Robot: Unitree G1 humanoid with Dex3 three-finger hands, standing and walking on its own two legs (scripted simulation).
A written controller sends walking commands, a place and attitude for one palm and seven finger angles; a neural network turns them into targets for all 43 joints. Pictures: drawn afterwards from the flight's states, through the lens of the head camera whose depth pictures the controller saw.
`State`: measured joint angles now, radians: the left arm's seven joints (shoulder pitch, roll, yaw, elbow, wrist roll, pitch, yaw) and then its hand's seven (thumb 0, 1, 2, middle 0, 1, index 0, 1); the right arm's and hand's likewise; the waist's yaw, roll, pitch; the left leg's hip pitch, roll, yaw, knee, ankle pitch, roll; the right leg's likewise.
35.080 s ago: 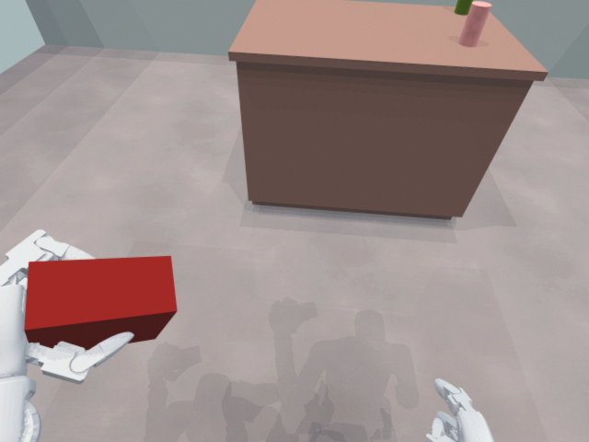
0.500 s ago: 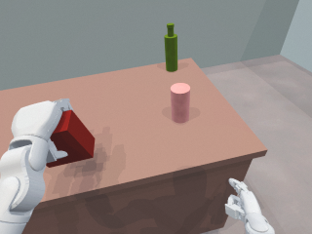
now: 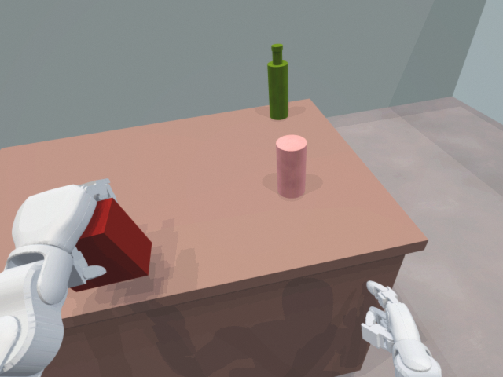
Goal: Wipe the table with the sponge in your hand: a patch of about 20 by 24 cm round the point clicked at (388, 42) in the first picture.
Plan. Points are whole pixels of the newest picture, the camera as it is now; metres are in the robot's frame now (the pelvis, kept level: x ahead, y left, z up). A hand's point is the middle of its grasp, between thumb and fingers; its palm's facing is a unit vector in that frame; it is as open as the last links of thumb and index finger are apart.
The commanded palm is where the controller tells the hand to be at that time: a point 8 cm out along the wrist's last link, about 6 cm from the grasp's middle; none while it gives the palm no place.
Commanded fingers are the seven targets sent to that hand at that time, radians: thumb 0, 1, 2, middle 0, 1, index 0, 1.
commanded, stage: bring the sponge back beside the body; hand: left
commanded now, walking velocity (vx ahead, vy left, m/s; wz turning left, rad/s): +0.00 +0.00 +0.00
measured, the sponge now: (101, 254) +0.21 +0.28 +0.13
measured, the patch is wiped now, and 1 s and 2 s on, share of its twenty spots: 1.00 1.00 1.00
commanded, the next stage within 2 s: step back with the hand held close in 0.52 s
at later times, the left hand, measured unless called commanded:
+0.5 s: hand (84, 243) +0.20 +0.28 +0.18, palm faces +0.22 -0.11 -0.97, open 10.1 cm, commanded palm +0.15 +0.28 +0.25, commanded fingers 0.00 0.10 1.30 -1.20 -1.60 -1.20 -1.60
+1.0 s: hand (112, 197) +0.24 +0.24 +0.23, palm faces +0.37 -0.82 -0.43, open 10.1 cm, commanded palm +0.17 +0.29 +0.24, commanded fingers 0.00 0.10 1.30 -1.20 -1.60 -1.20 -1.60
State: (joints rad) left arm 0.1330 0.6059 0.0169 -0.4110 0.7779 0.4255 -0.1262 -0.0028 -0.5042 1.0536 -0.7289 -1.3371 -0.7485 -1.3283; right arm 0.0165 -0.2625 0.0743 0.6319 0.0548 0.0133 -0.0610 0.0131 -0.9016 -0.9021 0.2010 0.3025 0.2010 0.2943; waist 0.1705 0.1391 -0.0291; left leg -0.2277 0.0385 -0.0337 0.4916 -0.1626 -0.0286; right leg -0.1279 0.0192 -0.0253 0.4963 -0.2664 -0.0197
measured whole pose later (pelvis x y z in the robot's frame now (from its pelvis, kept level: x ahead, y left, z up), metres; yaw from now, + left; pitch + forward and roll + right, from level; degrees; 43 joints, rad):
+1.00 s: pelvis +0.00 +0.01 -0.01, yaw -2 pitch +2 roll -2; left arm 0.38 0.48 0.48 -0.66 -0.07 -0.13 0.12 -0.01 -0.51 1.05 -0.73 -1.34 -0.75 -1.33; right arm 0.27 -0.24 0.02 0.60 0.01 -0.03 -0.04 0.01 -0.90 -0.90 0.20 0.30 0.20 0.29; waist -0.03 0.00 0.00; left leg -0.36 0.02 -0.02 0.63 -0.29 0.00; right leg -0.32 0.03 0.01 0.56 -0.27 0.00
